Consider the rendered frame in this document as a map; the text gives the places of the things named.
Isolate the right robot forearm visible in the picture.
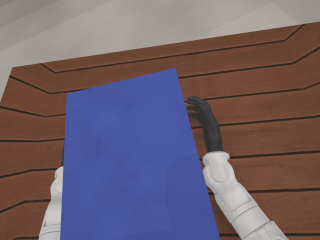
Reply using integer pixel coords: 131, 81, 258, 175
202, 151, 289, 240

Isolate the left robot hand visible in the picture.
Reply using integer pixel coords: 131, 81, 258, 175
61, 142, 65, 167

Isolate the pedestal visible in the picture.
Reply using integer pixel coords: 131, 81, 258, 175
0, 21, 320, 240

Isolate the right robot hand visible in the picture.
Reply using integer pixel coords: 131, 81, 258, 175
186, 96, 224, 153

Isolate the carton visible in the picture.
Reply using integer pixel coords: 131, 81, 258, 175
60, 68, 221, 240

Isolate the left robot forearm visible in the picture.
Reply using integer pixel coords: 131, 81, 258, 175
38, 166, 64, 240

